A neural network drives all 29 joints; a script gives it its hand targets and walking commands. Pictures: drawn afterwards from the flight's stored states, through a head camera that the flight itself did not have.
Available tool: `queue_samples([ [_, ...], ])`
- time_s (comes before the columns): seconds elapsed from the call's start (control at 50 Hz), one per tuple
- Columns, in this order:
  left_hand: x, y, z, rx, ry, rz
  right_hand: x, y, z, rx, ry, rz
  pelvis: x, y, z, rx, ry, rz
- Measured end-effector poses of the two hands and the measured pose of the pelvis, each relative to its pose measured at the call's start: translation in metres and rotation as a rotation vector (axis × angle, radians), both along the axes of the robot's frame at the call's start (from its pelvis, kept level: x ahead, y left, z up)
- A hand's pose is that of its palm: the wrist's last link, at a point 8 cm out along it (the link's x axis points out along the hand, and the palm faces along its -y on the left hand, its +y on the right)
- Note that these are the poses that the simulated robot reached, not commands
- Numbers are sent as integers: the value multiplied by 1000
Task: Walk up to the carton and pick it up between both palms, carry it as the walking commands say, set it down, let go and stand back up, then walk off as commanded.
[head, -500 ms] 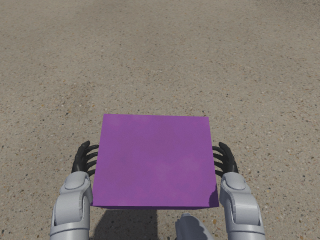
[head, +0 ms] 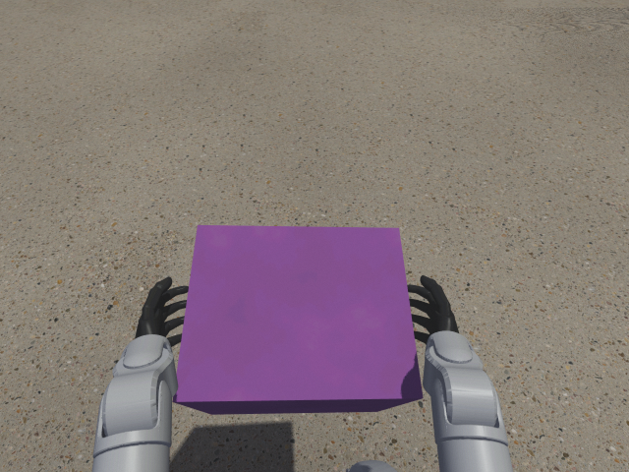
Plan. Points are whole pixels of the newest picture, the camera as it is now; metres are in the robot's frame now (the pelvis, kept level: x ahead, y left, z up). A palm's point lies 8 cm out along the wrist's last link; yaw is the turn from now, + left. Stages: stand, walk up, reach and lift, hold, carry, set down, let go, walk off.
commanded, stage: carry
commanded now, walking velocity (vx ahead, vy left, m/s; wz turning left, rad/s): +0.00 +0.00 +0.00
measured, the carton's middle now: (297, 329) +0.35 +0.02 -0.07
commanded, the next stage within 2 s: none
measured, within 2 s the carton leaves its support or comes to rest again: neither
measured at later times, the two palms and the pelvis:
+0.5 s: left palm (227, 213) +0.49 +0.12 +0.04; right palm (446, 191) +0.52 -0.23 +0.04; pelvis +0.22 -0.07 +0.01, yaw +5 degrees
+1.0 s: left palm (266, 151) +0.69 +0.07 +0.00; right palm (439, 131) +0.73 -0.28 +0.01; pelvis +0.43 -0.12 -0.01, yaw +5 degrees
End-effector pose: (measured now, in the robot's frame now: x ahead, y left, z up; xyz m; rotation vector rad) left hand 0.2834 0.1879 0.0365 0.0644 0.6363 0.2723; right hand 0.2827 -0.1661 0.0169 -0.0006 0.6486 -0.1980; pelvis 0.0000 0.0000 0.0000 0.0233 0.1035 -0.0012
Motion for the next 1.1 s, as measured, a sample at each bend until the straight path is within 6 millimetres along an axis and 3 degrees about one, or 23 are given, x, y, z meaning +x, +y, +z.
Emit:
queue_samples([
  [0.1, 71, -39, -3, 12, -7, -48, 53, -38, -13, 18, -5, -50, 64, -17, -12, 9, -35, 24],
  [0.2, 110, -57, -18, -4, 57, -65, 108, -61, -14, -3, 53, -8, 114, -35, -6, -12, -43, 48],
  [0.34, 147, -59, -24, -57, 80, 59, 175, -58, 4, -52, 80, 51, 170, -57, 7, 3, -20, 33],
  [0.46, 194, -62, -3, -71, 49, 85, 220, -61, 17, -54, 54, 67, 212, -70, 17, 31, 2, 53],
  [0.56, 230, -68, 2, -68, -5, 109, 267, -67, 23, -51, 2, 90, 247, -76, 11, 51, -6, 90],
  [0.68, 280, -73, -11, -30, 2, 59, 303, -72, 2, -6, 10, 36, 298, -79, -8, 61, -14, 29],
  [0.76, 320, -87, -19, -5, 45, 13, 317, -87, -23, 16, 54, -13, 331, -83, -14, 50, -25, 32],
  [0.82, 345, -100, -26, 7, 70, 8, 339, -99, -36, 19, 79, -9, 357, -91, -17, 19, -44, 61],
  [0.88, 364, -110, -32, -4, 97, 39, 371, -109, -35, 4, 105, 23, 381, -101, -13, 14, -52, 87],
  [1.0, 406, -114, -33, -58, 73, 118, 447, -112, -11, -39, 83, 91, 435, -119, -6, 28, -27, 89],
  [1.1, 464, -116, -23, -29, 11, 79, 495, -115, -7, -4, 16, 52, 482, -123, -13, 9, 2, 27],
])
